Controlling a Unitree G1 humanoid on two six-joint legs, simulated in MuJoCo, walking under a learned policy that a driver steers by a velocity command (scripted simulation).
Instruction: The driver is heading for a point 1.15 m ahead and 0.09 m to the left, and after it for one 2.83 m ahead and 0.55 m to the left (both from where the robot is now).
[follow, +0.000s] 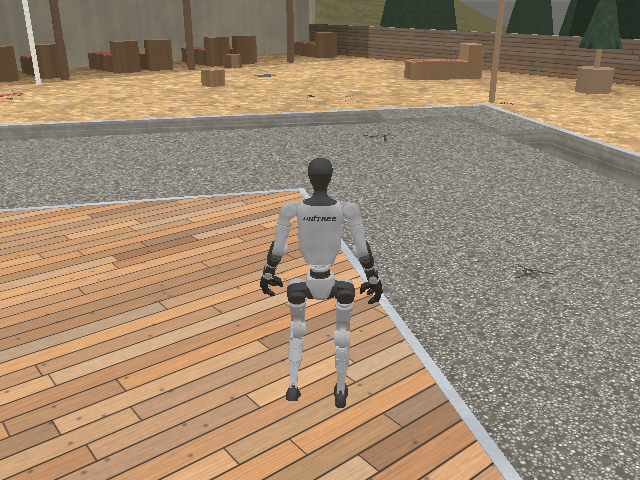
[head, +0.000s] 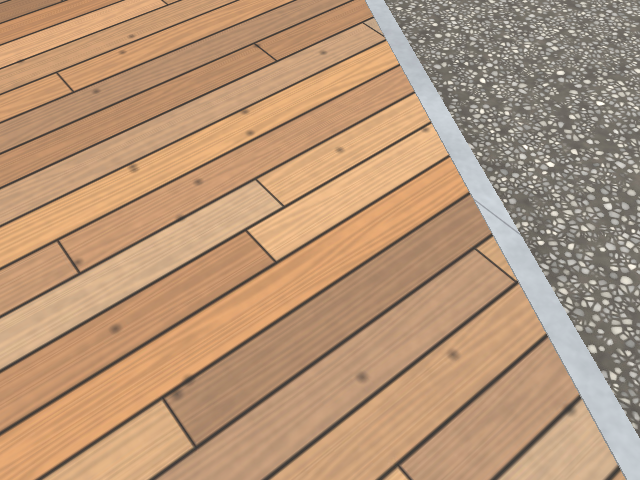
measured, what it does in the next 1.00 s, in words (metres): walks ahead, turning left: left foot, then right foot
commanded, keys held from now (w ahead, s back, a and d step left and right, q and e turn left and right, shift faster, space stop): w+q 0.36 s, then w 0.64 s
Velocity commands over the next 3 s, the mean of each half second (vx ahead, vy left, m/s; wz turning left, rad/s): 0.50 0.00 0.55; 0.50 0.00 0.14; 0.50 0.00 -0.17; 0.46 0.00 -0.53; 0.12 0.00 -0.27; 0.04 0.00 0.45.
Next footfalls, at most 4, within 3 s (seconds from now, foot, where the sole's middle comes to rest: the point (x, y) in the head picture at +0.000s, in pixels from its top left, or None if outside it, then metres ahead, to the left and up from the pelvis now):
0.36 left None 0.34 0.19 -0.78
0.90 right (304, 374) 0.71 0.08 -0.78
1.42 left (180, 301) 0.90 0.39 -0.78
1.94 right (288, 214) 1.19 0.13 -0.78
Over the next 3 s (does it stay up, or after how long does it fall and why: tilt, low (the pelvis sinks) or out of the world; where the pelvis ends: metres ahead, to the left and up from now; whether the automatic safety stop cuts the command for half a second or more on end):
stays up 1.21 0.26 0.00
